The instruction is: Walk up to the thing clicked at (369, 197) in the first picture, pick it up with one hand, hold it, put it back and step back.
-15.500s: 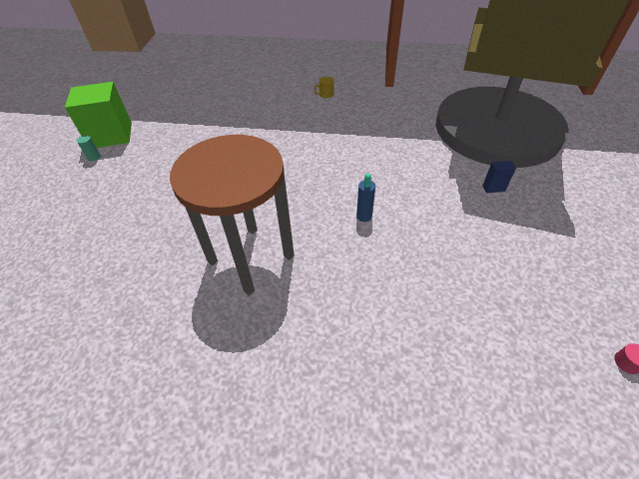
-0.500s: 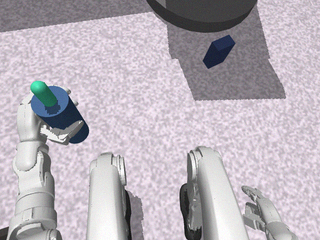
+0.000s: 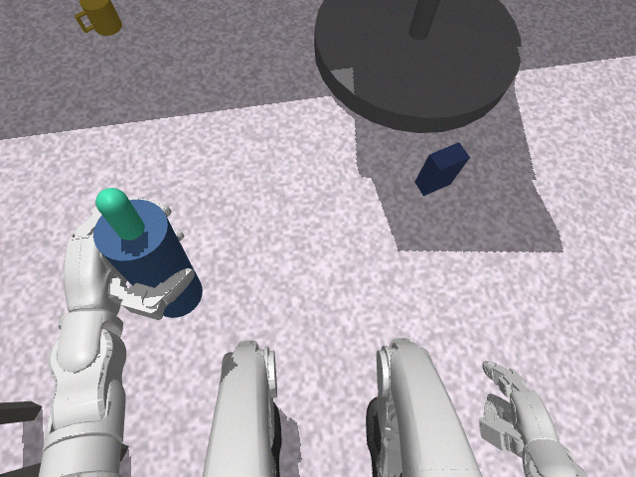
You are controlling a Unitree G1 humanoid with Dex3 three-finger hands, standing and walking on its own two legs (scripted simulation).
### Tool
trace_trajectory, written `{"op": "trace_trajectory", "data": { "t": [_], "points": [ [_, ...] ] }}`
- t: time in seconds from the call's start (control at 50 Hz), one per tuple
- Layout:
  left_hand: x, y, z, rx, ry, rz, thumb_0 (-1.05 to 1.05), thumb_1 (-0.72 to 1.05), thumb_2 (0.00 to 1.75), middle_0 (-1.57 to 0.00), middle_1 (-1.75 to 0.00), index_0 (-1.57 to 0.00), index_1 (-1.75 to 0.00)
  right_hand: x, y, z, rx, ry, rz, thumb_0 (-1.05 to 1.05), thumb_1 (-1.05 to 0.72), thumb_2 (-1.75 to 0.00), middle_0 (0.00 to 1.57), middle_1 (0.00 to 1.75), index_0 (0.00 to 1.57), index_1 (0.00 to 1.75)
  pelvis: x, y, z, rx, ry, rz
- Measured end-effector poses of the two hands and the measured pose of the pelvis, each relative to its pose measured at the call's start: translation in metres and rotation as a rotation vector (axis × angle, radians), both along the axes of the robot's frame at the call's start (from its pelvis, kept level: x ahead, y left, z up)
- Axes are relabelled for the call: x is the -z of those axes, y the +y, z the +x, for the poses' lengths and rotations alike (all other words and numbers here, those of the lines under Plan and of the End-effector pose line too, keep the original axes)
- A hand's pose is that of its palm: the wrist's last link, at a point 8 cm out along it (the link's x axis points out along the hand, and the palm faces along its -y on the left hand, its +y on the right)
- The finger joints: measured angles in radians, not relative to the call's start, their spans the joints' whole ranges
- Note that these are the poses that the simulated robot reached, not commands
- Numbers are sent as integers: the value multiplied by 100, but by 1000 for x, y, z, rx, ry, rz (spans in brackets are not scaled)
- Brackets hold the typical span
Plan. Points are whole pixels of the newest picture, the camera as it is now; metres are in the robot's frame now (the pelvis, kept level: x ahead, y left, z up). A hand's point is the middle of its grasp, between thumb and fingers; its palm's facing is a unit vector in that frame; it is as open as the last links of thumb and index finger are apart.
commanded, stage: lift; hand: left
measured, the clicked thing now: (150, 256) +0.36 +0.21 +0.01
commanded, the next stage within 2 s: hold in 1.28 s
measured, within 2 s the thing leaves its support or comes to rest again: neither
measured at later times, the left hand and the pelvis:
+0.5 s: hand (97, 213) +0.35 +0.20 +0.14, palm faces +0.08 -1.00 -0.02, open 9.7 cm; pelvis +0.03 +0.00 +0.12, yaw +2 degrees
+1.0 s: hand (82, 165) +0.36 +0.19 +0.20, palm faces +0.07 -1.00 -0.01, open 9.7 cm; pelvis +0.04 +0.00 +0.17, yaw +2 degrees
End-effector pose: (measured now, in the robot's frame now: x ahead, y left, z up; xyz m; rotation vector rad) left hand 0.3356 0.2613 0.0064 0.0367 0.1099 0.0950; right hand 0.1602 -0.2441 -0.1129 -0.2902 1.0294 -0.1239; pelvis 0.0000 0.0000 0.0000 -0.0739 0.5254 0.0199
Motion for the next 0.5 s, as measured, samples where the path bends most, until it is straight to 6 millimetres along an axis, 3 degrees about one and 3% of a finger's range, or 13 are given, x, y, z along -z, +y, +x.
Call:
{"op": "trace_trajectory", "data": {
  "t": [0.22,0.36,0.5],
  "points": [
    [-80,0,-4,-31,-6,-2,0,-38,115,-76,-103,-74,-105,-80,9,15,-6,-77,3,1,-90,-89,20,30,20,30,-68,2,17,-20,-98,6],
    [-112,0,-2,-5,-4,-9,0,-37,115,-76,-103,-74,-105,-116,7,12,-4,-93,-1,1,-90,-89,20,30,20,30,-98,3,23,-27,-157,13],
    [-135,-6,-7,9,-3,-20,0,-37,115,-76,-103,-74,-105,-138,5,6,-2,-76,-2,1,-90,-89,20,30,20,30,-121,4,27,-28,-203,23]
  ]
}}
